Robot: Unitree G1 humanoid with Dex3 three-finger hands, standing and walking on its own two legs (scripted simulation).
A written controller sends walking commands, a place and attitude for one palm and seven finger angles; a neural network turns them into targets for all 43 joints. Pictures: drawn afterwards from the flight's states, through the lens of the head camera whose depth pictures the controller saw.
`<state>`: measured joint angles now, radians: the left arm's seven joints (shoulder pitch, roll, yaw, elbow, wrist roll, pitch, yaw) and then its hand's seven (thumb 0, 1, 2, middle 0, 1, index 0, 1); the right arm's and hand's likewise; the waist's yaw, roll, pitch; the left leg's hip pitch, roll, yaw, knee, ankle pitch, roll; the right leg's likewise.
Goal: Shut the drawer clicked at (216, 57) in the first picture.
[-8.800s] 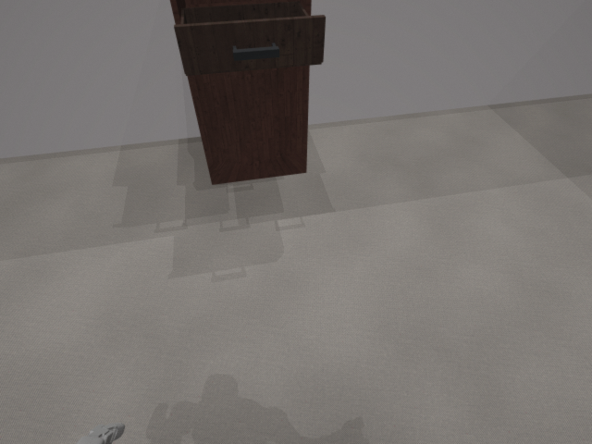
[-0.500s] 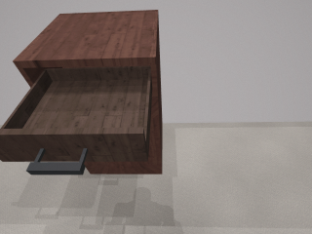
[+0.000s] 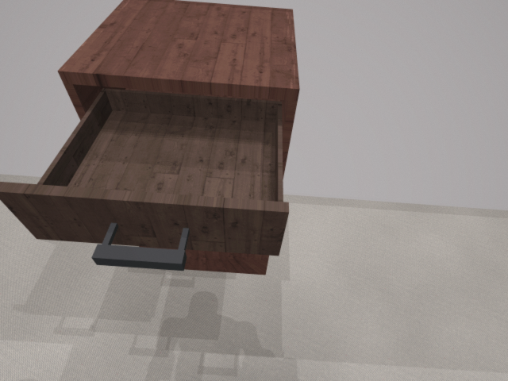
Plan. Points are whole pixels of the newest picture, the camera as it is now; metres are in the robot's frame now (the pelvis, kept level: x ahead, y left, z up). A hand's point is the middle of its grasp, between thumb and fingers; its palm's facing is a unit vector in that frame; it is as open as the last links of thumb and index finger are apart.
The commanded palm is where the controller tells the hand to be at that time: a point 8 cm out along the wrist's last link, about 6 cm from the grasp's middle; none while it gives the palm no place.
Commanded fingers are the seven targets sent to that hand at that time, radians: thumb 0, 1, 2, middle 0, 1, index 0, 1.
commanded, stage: come to a stop and stand still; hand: left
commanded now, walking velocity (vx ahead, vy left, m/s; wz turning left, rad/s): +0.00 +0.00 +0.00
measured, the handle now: (144, 244) +0.31 +0.21 +0.02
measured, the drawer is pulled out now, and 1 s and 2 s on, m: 0.30 0.30 0.29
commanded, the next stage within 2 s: look again from close up in 0.32 s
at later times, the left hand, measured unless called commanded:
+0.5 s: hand out of the picture -0.03 +0.15 -0.18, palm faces -0.02 -0.99 -0.15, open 7.3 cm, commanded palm none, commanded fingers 0.00 0.90 0.90 -0.20 -0.30 -0.20 -0.30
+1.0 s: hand out of the picture +0.01 +0.19 -0.18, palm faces -0.02 -0.98 -0.20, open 7.3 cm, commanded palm none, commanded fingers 0.00 0.90 0.90 -0.20 -0.30 -0.20 -0.30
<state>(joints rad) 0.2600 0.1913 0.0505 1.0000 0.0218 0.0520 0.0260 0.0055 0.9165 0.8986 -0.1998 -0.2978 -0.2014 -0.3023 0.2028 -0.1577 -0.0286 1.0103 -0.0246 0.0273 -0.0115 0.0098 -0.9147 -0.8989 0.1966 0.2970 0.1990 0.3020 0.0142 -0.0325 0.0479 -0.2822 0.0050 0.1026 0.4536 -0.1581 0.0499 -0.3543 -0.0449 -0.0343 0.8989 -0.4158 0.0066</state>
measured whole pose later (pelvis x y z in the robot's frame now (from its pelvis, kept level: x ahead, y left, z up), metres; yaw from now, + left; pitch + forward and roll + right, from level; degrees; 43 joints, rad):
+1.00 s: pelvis +0.02 +0.02 +0.00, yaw -2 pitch +1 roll +0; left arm 0.33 0.16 -0.01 1.06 0.01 -0.01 0.05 0.00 0.91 0.90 -0.20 -0.30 -0.20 -0.30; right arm 0.28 -0.16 0.00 1.08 -0.01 -0.02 -0.01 0.02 -0.93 -0.90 0.20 0.30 0.20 0.30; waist 0.00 -0.02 0.03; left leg -0.30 -0.02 0.13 0.50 -0.22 0.07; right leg -0.13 -0.04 -0.03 0.50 -0.38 0.02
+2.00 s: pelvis +0.01 -0.03 -0.04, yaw +1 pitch +7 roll +0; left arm 0.66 0.23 0.24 -0.16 -0.35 -0.33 -0.36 0.02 0.91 0.90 -0.99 -1.15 -0.99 -1.16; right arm 0.30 -0.28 -0.06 0.62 0.07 -0.26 -0.08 0.02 -0.91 -0.90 0.20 0.30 0.20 0.30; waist 0.01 0.04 -0.12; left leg -0.63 0.02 0.01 0.85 -0.34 0.00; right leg -0.47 0.05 -0.06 0.86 -0.51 -0.05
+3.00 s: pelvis +0.00 -0.02 -0.03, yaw +2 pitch -1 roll -1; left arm 0.70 0.26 0.13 -0.54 -0.29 -0.07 -0.17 0.02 0.90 0.90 -1.40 -1.60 -1.40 -1.60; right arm 0.28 -0.25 0.03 0.57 0.08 -0.31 -0.06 0.02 -0.91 -0.90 0.20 0.30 0.20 0.30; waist 0.03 0.08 -0.11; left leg -0.46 0.02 -0.01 0.77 -0.30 0.01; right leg -0.27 0.05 -0.08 0.73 -0.45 -0.05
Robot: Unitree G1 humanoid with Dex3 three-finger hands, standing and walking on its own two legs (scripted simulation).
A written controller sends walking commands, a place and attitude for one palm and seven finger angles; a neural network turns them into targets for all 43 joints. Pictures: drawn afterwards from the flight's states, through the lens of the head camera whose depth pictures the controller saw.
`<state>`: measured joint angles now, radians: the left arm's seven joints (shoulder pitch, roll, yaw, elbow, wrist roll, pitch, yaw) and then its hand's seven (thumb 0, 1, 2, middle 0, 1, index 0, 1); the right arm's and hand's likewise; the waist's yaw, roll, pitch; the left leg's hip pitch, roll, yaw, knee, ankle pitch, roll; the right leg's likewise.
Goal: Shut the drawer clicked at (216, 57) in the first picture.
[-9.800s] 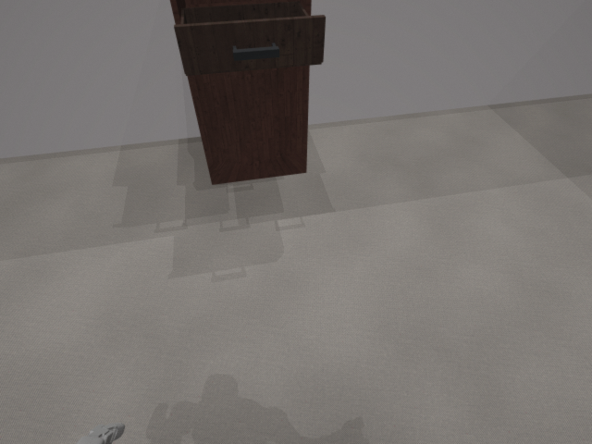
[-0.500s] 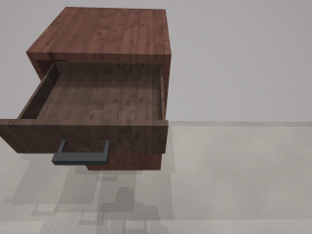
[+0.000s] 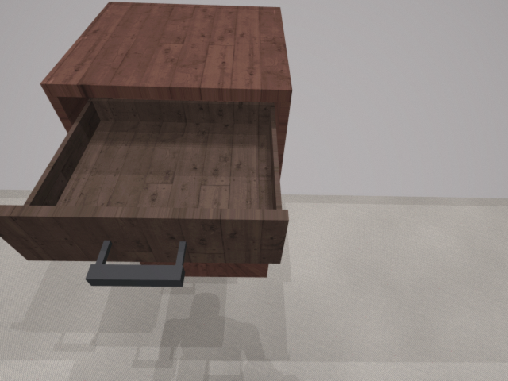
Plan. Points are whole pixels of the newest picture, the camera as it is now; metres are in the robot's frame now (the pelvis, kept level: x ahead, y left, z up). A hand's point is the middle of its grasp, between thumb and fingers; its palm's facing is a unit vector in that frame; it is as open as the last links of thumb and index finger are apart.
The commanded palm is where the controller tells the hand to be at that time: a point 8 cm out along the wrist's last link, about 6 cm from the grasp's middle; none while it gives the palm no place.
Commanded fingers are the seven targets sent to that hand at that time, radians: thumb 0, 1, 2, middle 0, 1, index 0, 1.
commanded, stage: raise the hand and make a fist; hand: left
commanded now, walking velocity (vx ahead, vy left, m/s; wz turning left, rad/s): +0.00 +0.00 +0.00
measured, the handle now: (140, 261) +0.28 +0.20 +0.03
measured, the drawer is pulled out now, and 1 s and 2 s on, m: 0.30 0.29 0.29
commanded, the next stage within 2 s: bring the fist close to the handle in 1.94 s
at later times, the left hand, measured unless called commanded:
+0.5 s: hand out of the picture +0.09 +0.15 -0.01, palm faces +0.19 -0.98 -0.10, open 5.8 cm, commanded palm +0.08 +0.21 -0.01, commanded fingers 0.00 0.90 0.90 -0.68 -0.82 -0.68 -0.82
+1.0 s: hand (131, 376) +0.13 +0.16 +0.04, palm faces +0.07 -1.00 -0.06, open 3.4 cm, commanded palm +0.08 +0.21 +0.06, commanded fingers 0.00 0.90 0.90 -1.18 -1.36 -1.18 -1.36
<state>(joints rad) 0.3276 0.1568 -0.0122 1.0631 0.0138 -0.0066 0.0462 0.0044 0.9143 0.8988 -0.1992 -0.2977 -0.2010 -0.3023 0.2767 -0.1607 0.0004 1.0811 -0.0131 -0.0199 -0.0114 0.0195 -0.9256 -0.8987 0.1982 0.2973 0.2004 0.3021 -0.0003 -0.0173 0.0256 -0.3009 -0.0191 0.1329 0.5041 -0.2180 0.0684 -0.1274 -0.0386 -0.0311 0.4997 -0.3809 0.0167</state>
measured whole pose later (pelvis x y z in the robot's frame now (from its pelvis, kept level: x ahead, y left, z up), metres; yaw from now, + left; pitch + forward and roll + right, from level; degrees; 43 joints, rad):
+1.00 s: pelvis -0.01 -0.05 -0.04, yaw +3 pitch +7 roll +0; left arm 0.66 0.23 0.24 -0.16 -0.35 -0.33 -0.36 0.02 0.91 0.90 -0.99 -1.15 -0.99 -1.16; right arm 0.30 -0.28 -0.06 0.62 0.07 -0.26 -0.08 0.02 -0.91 -0.90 0.20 0.30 0.20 0.30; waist 0.01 0.04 -0.12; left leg -0.63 0.02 0.01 0.85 -0.34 0.00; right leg -0.47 0.05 -0.06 0.86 -0.51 -0.05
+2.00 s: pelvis -0.02 -0.04 -0.02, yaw +4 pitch -1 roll -1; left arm 0.70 0.26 0.13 -0.54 -0.29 -0.07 -0.17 0.02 0.90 0.90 -1.40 -1.60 -1.40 -1.60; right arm 0.28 -0.25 0.03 0.57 0.08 -0.31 -0.06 0.02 -0.91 -0.90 0.20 0.30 0.20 0.30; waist 0.03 0.08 -0.11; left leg -0.46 0.02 -0.01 0.77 -0.30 0.01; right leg -0.27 0.05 -0.08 0.73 -0.45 -0.05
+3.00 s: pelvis -0.02 -0.03 -0.05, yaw +4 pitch +8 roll -1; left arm 0.45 0.20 0.06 -0.17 -0.23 -0.28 -0.14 0.02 0.90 0.90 -1.40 -1.60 -1.40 -1.60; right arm 0.25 -0.24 0.03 0.55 0.03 -0.20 -0.03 0.02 -0.91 -0.90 0.20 0.30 0.20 0.30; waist -0.02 0.05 -0.10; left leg -0.71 0.01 0.00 0.93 -0.36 0.02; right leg -0.53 0.03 -0.07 0.92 -0.53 -0.04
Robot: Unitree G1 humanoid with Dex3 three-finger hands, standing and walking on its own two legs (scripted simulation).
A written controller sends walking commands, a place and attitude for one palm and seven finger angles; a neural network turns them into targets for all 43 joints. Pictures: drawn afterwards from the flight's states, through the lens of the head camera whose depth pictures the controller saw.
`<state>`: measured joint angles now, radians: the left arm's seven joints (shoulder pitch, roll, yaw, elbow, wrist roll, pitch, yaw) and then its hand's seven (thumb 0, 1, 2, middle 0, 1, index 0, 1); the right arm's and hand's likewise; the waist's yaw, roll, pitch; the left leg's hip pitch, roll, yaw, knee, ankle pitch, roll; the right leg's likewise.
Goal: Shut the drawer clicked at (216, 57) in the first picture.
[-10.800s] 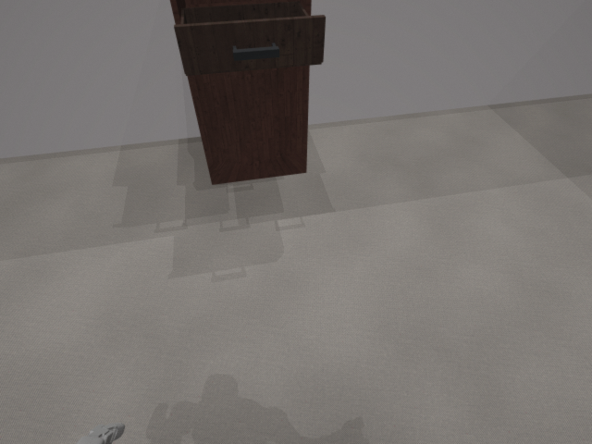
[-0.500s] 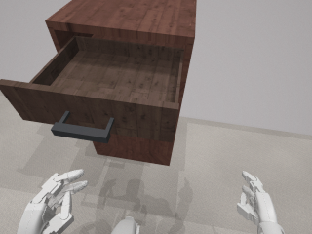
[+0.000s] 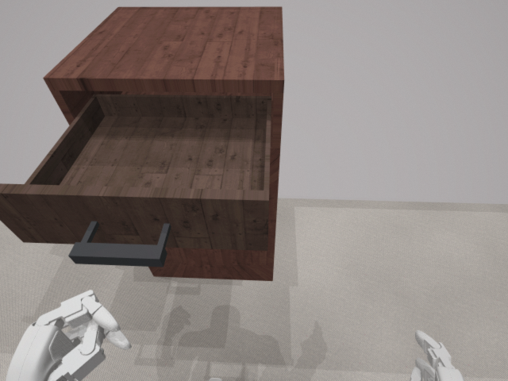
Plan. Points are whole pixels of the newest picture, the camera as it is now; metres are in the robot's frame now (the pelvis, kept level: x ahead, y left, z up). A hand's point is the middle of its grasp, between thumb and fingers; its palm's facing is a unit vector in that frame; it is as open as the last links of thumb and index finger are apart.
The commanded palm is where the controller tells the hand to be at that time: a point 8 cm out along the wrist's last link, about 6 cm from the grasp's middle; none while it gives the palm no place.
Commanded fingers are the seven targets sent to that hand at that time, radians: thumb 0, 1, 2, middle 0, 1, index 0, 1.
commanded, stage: raise the hand and make a fist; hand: left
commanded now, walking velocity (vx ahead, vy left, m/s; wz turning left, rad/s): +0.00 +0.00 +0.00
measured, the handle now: (124, 241) +0.31 +0.23 +0.06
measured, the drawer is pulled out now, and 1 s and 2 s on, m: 0.29 0.29 0.29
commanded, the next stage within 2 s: bring the fist close to the handle in 0.94 s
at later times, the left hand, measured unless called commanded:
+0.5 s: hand (82, 352) +0.13 +0.18 +0.15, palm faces -0.02 -1.00 -0.05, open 3.3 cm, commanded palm +0.09 +0.23 +0.16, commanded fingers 0.00 0.90 0.90 -1.40 -1.60 -1.40 -1.60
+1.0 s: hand (88, 348) +0.13 +0.17 +0.16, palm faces +0.04 -0.99 -0.11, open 3.3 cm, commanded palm +0.09 +0.23 +0.16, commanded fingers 0.00 0.90 0.90 -1.40 -1.60 -1.40 -1.60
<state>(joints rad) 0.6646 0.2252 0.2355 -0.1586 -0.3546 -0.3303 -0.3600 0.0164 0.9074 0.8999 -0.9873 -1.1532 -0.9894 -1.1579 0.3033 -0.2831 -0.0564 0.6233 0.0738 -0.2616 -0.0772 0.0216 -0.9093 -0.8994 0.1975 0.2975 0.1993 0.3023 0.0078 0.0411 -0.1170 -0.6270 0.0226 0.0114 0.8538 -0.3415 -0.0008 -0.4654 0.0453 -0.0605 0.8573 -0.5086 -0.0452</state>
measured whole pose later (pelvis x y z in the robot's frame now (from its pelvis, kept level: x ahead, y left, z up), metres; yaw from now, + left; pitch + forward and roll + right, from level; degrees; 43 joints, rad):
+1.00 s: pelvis -0.01 +0.01 +0.01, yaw +1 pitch -1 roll -1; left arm 0.70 0.26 0.13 -0.54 -0.29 -0.07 -0.17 0.02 0.90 0.90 -1.40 -1.60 -1.40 -1.60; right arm 0.28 -0.25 0.03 0.57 0.08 -0.31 -0.06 0.02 -0.91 -0.90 0.20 0.30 0.20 0.30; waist 0.03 0.08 -0.11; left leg -0.46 0.02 -0.01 0.77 -0.30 0.01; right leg -0.27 0.05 -0.08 0.73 -0.45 -0.05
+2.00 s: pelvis -0.01 +0.01 -0.01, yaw +1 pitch +8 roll -1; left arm 0.45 0.20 0.06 -0.17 -0.23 -0.28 -0.14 0.02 0.90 0.90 -1.40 -1.60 -1.40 -1.60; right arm 0.25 -0.24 0.03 0.55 0.03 -0.20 -0.03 0.02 -0.91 -0.90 0.20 0.30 0.20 0.30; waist -0.02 0.05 -0.10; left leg -0.71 0.01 0.00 0.93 -0.36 0.02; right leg -0.53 0.03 -0.07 0.92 -0.53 -0.04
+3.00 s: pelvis +0.00 +0.00 -0.01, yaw +1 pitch +9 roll -1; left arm 0.29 0.24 0.12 0.02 -0.27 -0.32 -0.20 -0.03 0.83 0.93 -1.40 -1.60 -1.40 -1.60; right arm 0.24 -0.27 0.03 0.57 0.04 -0.13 -0.04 0.02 -0.91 -0.90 0.20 0.30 0.20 0.30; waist -0.02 0.05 -0.10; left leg -0.73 0.01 -0.01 0.93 -0.36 0.00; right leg -0.55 0.04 -0.09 0.93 -0.54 -0.06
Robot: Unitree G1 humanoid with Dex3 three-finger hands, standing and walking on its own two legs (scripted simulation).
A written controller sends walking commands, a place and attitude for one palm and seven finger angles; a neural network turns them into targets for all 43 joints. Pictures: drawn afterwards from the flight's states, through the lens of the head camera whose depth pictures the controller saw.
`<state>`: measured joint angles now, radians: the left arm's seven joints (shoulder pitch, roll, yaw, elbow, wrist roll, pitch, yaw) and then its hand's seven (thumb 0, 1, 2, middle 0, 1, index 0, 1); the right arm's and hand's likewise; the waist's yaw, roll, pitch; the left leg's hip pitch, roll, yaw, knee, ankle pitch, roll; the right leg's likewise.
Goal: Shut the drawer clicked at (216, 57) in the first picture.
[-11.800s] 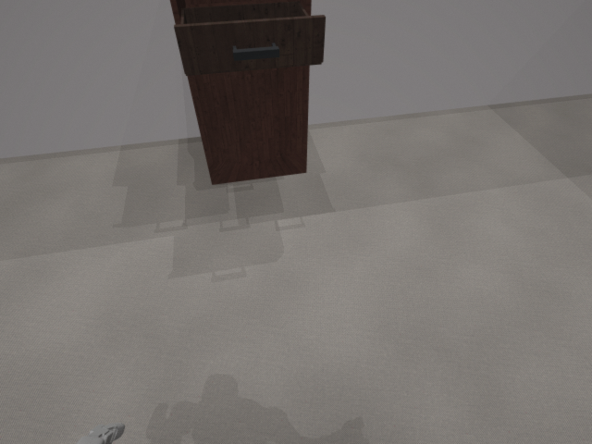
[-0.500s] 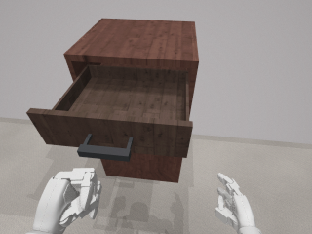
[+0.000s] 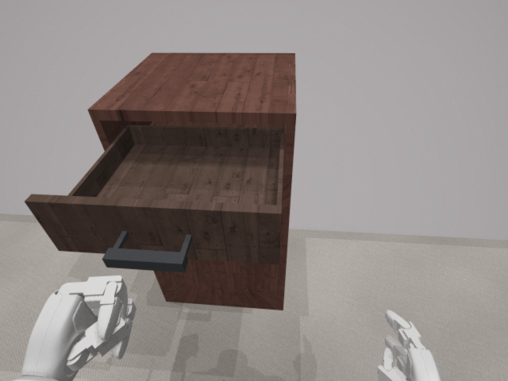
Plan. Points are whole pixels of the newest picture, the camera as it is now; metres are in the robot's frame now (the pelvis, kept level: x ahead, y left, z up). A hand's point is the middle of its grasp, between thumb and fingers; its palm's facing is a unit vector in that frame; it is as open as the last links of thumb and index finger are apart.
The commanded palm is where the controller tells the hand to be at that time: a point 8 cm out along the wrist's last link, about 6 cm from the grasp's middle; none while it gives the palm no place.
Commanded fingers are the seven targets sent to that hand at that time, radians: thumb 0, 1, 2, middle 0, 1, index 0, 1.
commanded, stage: bring the fist close to the handle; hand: left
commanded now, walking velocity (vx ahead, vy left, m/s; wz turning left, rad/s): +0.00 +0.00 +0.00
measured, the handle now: (150, 249) +0.33 +0.22 +0.05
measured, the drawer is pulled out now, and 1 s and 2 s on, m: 0.29 0.29 0.29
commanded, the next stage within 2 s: push the drawer shut in 1.44 s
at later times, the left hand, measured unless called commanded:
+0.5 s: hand (137, 316) +0.18 +0.18 +0.10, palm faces +0.00 -1.00 -0.05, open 3.3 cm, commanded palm +0.14 +0.23 +0.10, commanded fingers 0.00 0.90 0.90 -1.40 -1.60 -1.40 -1.60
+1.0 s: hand (163, 308) +0.22 +0.16 +0.05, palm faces -0.02 -1.00 -0.04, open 3.3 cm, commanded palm +0.20 +0.22 +0.05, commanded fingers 0.00 0.90 0.90 -1.40 -1.60 -1.40 -1.60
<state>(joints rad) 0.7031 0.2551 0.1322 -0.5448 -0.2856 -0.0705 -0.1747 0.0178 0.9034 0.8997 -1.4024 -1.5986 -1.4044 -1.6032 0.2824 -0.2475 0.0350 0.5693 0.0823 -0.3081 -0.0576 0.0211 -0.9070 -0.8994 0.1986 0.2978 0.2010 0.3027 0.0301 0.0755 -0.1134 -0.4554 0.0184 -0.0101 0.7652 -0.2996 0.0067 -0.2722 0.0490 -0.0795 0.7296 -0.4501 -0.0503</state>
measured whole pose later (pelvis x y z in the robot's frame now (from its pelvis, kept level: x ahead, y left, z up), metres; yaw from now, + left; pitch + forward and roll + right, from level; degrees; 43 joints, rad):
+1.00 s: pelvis +0.00 +0.01 -0.02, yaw +0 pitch +8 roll -1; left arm 0.45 0.20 0.06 -0.17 -0.23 -0.28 -0.14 0.02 0.90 0.90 -1.40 -1.60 -1.40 -1.60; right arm 0.25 -0.24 0.03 0.55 0.03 -0.20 -0.03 0.02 -0.91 -0.90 0.20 0.30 0.20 0.30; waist -0.02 0.05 -0.10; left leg -0.71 0.01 0.00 0.93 -0.36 0.02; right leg -0.53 0.03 -0.07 0.92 -0.53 -0.04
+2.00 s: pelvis +0.01 +0.00 -0.03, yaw +0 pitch +9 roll -1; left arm 0.29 0.24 0.12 0.02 -0.27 -0.32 -0.20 -0.03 0.83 0.93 -1.40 -1.60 -1.40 -1.60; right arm 0.24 -0.27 0.03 0.57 0.04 -0.13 -0.04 0.02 -0.91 -0.90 0.20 0.30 0.20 0.30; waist -0.02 0.05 -0.10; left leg -0.73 0.01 -0.01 0.93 -0.36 0.00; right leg -0.55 0.04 -0.09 0.93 -0.54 -0.06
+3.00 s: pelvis -0.01 +0.02 -0.02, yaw -1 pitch +10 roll -2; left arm -0.35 0.26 0.13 0.61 -0.18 -0.34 -0.10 -0.03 0.79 0.94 -1.40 -1.60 -1.40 -1.60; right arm 0.28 -0.26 0.03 0.65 0.04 -0.06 -0.02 0.01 -0.91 -0.90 0.20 0.30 0.20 0.30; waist -0.06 0.03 -0.07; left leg -0.75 0.01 0.01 0.90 -0.33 0.03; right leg -0.58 0.03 -0.06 0.89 -0.49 -0.03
